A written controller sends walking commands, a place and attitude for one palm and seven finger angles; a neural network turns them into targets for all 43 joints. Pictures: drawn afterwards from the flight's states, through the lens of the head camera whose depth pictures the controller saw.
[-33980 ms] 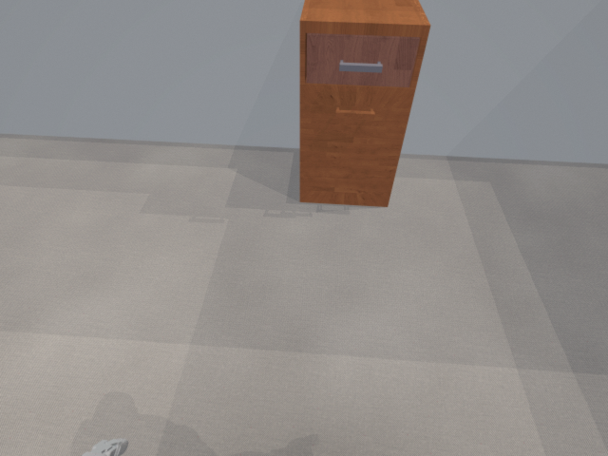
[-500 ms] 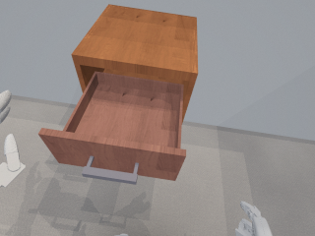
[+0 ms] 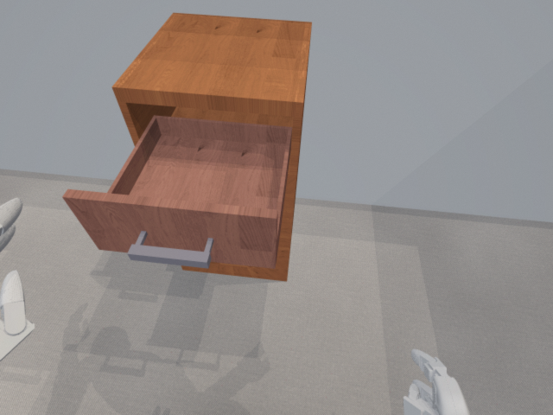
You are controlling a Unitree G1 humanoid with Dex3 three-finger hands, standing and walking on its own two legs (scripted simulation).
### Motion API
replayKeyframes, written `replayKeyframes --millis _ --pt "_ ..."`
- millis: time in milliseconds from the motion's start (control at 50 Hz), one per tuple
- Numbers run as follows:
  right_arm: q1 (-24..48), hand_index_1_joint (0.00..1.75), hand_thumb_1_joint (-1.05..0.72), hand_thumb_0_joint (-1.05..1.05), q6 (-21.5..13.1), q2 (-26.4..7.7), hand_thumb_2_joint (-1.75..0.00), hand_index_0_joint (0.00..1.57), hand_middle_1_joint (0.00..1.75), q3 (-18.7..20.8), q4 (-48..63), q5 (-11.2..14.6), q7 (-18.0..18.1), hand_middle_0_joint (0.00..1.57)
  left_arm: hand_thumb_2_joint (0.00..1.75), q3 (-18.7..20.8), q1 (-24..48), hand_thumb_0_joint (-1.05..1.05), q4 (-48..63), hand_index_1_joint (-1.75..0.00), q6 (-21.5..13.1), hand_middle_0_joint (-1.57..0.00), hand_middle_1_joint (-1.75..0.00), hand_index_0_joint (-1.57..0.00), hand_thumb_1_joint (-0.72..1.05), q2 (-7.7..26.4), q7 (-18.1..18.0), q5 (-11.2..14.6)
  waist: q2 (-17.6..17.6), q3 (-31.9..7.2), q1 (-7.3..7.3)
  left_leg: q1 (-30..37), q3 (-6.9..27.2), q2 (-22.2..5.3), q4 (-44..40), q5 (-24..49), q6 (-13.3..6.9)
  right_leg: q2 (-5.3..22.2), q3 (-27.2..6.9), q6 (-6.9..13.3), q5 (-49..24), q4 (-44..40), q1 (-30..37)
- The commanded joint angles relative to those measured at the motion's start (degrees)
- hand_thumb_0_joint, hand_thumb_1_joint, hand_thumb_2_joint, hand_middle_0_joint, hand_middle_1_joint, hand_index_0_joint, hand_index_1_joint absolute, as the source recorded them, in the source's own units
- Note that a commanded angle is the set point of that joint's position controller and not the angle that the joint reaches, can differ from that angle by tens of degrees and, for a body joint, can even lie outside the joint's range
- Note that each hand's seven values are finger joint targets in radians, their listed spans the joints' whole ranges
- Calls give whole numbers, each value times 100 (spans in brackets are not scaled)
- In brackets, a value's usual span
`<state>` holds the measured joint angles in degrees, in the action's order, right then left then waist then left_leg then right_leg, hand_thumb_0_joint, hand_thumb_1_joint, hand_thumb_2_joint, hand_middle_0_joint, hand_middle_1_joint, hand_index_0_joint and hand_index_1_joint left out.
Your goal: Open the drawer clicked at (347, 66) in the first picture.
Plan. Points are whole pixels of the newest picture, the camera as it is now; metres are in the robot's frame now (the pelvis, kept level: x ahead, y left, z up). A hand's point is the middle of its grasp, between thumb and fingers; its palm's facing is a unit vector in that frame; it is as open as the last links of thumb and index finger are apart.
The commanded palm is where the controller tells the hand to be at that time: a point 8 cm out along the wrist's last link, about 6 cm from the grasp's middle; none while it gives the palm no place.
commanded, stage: stop stepping back and stand still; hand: left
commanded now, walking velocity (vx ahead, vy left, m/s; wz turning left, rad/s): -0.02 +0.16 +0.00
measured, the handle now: (173, 247) +0.42 +0.22 -0.07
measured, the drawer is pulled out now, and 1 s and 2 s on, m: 0.30 0.30 0.30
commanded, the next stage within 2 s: let the arm hang, fingers relaxed in 1.08 s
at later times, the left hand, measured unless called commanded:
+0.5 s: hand out of the picture +0.04 +0.24 +0.16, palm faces +0.45 -0.77 -0.45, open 7.4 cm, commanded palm -0.01 +0.27 +0.18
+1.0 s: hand out of the picture +0.02 +0.22 +0.14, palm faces +0.40 -0.79 -0.46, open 7.4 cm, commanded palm -0.05 +0.26 +0.18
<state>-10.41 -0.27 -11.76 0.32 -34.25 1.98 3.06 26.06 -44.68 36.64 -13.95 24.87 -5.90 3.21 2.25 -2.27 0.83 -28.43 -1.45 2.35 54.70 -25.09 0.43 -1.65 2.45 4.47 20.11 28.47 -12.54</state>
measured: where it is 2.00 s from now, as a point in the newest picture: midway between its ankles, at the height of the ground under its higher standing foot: outside the picture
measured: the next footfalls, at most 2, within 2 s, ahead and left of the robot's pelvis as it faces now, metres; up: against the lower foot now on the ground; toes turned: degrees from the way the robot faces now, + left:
left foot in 0.14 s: -0.05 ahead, +0.11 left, +0.00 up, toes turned +6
left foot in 0.64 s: -0.12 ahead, +0.12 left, +0.00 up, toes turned +7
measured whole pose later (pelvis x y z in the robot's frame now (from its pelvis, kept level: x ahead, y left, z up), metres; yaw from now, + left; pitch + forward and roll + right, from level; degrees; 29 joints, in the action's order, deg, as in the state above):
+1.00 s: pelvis -0.16 -0.02 -0.01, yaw +3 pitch -1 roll -1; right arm -12.0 -3.7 -11.8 0.9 -38.6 0.7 1.5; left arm 19.4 -33.9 29.2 -11.0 18.6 -8.0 1.5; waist -2.4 4.6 0.2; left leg -25.8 0.3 -1.0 56.6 -23.1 -1.3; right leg -0.1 7.0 2.9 16.9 35.2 -17.1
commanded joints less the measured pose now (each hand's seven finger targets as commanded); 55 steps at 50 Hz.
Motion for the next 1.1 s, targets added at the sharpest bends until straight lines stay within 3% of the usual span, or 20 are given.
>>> replayKeyframes --millis 0,100,140,180,300,360,420,460,540,580,600,620,640,700,840,860,880,900,980,1080 --pt "809 30 -90 0 -312 -593 -90 20 30 118 1055 -13 170 20 90 129 859 0 349 -30 -18 -20 -30 -20 90 546 -438 -52 788 -205 116 164 -62 -103 -1266 -142 -128 1695 -1240 -37 -5493 -174 825" --pt "646 30 -90 0 -320 -762 -90 20 30 237 1191 -14 155 20 90 44 1065 0 1479 -30 -64 -20 -30 -20 90 815 -624 -55 -223 -714 97 1951 -84 -554 -3579 2568 -426 1141 -728 -709 -4984 852 962" --pt "357 30 -90 0 -455 -745 -90 20 30 276 1204 -12 -1 20 90 49 904 0 1833 -30 -156 -20 -30 -20 90 805 -562 -78 -1152 -835 22 3136 709 -1474 -3206 4813 -743 546 -358 -796 -1335 1488 -577" --pt "361 30 -90 0 -604 -557 -90 20 30 228 1064 -150 -111 20 90 324 593 0 1871 -30 -157 -20 -30 -20 90 959 -529 -173 -1888 -485 22 2701 1073 -1599 -3133 4932 -875 337 -135 -533 701 1391 -1079" --pt "437 30 -90 0 -581 -741 -90 20 30 240 1005 -8 -109 20 90 407 422 0 579 -30 -122 -20 -30 -20 90 629 -353 2 -639 264 -64 -406 353 -1007 -3142 -581 -620 309 44 -505 -95 24 1113" --pt "450 30 -90 0 -453 -733 -90 20 30 355 1089 58 -81 20 90 134 837 0 29 -30 -12 -20 -30 -20 90 503 -248 -42 1538 576 -57 -510 -115 23 478 -655 -247 1968 -3154 326 3303 -2139 -771" --pt "235 30 -90 0 -467 -698 -90 20 30 319 808 -100 -124 20 90 -40 1455 0 46 -30 -57 -20 -30 -20 90 483 -166 -62 853 351 244 -241 347 -295 1501 426 -195 2033 -2481 455 2492 -1941 -1520" --pt "288 30 -90 0 -454 -604 -90 20 30 229 817 -143 -75 20 90 -206 1420 0 240 -30 -51 -20 -30 -20 90 438 -194 -145 641 76 194 361 -34 -279 549 567 -211 1692 -1585 286 2421 -1886 -1733" --pt "375 30 -90 0 -775 -512 -90 20 30 184 849 -258 112 20 90 -100 1293 0 1399 -30 -163 -20 -30 -20 90 710 -449 -271 620 -436 -84 1345 -462 -137 -1826 6 -407 1597 -1406 268 1846 -1651 -1051" --pt "176 30 -90 0 -944 -507 -90 20 30 152 786 -284 150 20 90 26 1025 0 1716 -30 -204 -20 -30 -20 90 764 -548 -272 -187 -643 13 1948 -469 -72 -3497 295 -469 1170 -1015 84 1588 -844 -637" --pt "77 30 -90 0 -1015 -596 -90 20 30 192 826 -279 181 20 90 79 864 0 1823 -30 -249 -20 -30 -20 90 803 -565 -243 -930 -530 60 2333 96 -522 -4134 162 -606 722 -745 -82 1227 262 -879" --pt "119 30 -90 0 -1029 -667 -90 20 30 207 861 -329 160 20 90 54 1047 0 1961 -30 -328 -20 -30 -20 90 678 -586 -257 -2296 -265 21 2375 1784 -1599 -4581 -396 -939 25 -22 -336 1063 1827 -1647" --pt "106 30 -90 0 -1068 -522 -90 20 30 182 804 -315 122 20 90 78 1112 0 1957 -30 -308 -20 -30 -20 90 743 -586 -361 -2142 43 91 2024 2128 -2136 -4473 238 -1243 -92 129 -430 977 3153 -2206" --pt "16 30 -90 0 -1086 -498 -90 20 30 256 622 -116 -26 20 90 418 646 0 1259 -30 -233 -20 -30 -20 90 827 -510 -192 -1247 267 53 1597 1593 -1990 -4148 525 -1302 315 -267 -438 315 3913 -2532" --pt "258 30 -90 0 -729 -673 -90 20 30 262 737 -92 35 20 90 189 763 0 75 -30 -78 -20 -30 -20 90 483 -346 -111 -695 431 -55 -320 433 -1343 -3048 -677 -680 131 405 -452 252 262 745" --pt "279 30 -90 0 -706 -652 -90 20 30 285 704 -93 32 20 90 120 909 0 77 -30 -55 -20 -30 -20 90 493 -339 -170 47 355 -79 -648 141 -942 -2048 -725 -549 367 -142 -337 392 -258 1137" --pt "314 30 -90 0 -677 -611 -90 20 30 334 751 -73 -5 20 90 136 1018 0 170 -30 -28 -20 -30 -20 90 598 -341 -193 1480 336 -75 -973 -197 -313 -410 -655 -334 1326 -1949 50 1103 -1282 961" --pt "380 30 -90 0 -694 -689 -90 20 30 366 799 -74 -45 20 90 147 1211 0 332 -30 -15 -20 -30 -20 90 655 -347 -147 1682 387 -53 -1026 51 -100 697 -513 -245 2206 -3246 328 618 -1844 570" --pt "391 30 -90 0 -714 -703 -90 20 30 375 746 -140 -109 20 90 67 1363 0 1386 -30 -235 -20 -30 -20 90 698 -355 -157 515 70 99 -106 356 -530 485 632 -132 2065 -2037 621 89 -1584 -94" --pt "395 30 -90 0 -722 -465 -90 20 30 215 796 -200 42 20 90 276 670 0 1767 -30 -252 -20 -30 -20 90 775 -598 -158 -109 -117 -15 1666 -170 -293 -2591 957 -224 1455 -853 320 207 -1034 -371"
